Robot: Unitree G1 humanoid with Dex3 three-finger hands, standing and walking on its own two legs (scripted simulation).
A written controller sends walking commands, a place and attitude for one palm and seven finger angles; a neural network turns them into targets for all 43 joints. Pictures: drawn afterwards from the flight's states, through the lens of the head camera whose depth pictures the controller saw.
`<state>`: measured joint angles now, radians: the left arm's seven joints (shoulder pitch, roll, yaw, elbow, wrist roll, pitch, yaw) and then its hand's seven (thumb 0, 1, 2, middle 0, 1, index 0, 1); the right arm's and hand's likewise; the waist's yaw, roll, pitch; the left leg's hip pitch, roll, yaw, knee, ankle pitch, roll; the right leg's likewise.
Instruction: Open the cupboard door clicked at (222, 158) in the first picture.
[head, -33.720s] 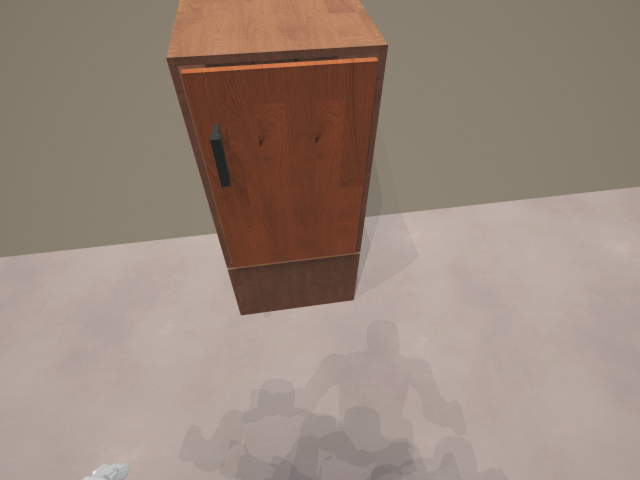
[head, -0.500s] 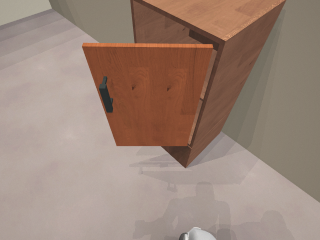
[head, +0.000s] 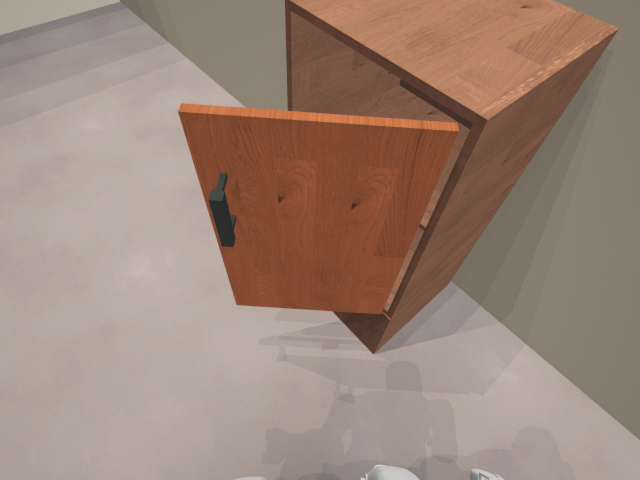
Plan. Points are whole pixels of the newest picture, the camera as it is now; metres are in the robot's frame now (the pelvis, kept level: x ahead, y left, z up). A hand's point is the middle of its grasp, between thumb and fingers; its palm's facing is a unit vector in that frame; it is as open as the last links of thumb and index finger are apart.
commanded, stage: come to a stop and stand still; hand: left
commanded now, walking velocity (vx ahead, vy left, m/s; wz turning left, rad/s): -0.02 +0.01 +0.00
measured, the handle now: (225, 211) +0.50 +0.19 -0.03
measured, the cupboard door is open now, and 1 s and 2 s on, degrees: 46 46 46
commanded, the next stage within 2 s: look again from close up in 0.76 s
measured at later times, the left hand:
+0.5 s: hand out of the picture -0.03 +0.15 -0.18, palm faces +0.06 -0.99 -0.16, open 7.4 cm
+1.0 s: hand out of the picture -0.09 +0.14 -0.18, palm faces +0.02 -0.99 -0.16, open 7.4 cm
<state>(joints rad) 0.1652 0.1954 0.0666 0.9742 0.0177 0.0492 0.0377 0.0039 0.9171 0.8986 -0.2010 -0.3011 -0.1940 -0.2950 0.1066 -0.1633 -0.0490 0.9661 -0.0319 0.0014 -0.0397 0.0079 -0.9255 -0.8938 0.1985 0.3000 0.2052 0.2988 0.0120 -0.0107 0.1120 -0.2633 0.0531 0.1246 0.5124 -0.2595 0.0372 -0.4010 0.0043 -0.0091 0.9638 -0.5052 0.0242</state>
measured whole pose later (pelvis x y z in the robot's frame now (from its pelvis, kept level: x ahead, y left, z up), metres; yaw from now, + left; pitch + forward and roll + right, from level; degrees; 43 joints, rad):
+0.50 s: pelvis -0.04 -0.02 +0.00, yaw +0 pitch -2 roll +0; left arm 0.26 0.17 0.01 1.08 0.01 0.02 0.03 0.01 0.92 0.90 -0.20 -0.30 -0.20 -0.30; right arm 0.25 -0.14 -0.02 1.12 -0.01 0.02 -0.02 0.01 -0.93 -0.89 0.20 0.30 0.20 0.30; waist 0.03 -0.04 0.04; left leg -0.18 0.00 0.05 0.45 -0.24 0.02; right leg -0.20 -0.02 -0.05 0.43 -0.20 0.01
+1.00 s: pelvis -0.06 -0.01 +0.00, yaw +1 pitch -2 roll +0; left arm 0.35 0.11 -0.03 1.13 0.02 -0.02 0.04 0.01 0.90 0.90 -0.20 -0.30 -0.20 -0.30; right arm 0.32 -0.13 0.01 1.08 -0.01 -0.02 -0.02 0.02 -0.92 -0.89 0.20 0.30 0.20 0.30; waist -0.01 0.01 0.03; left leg -0.23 -0.01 0.05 0.52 -0.25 0.04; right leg -0.24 -0.03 -0.05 0.49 -0.21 0.01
